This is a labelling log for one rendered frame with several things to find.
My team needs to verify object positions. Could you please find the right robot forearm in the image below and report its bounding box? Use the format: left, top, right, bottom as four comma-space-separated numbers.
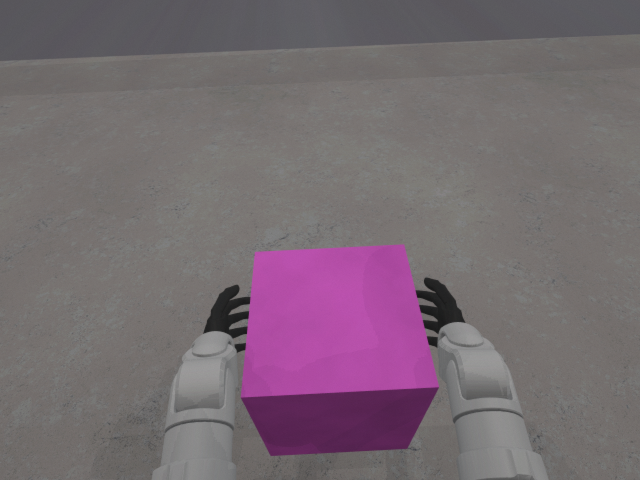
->
437, 322, 549, 480

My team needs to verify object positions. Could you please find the left robot forearm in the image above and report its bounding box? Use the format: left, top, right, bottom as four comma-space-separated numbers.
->
152, 331, 238, 480

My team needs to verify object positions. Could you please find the right robot hand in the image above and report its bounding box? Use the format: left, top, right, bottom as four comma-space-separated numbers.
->
415, 278, 465, 347

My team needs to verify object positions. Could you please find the left robot hand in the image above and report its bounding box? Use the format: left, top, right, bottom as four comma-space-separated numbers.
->
203, 285, 250, 353

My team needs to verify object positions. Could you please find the carton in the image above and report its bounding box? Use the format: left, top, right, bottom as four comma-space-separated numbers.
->
241, 244, 439, 456

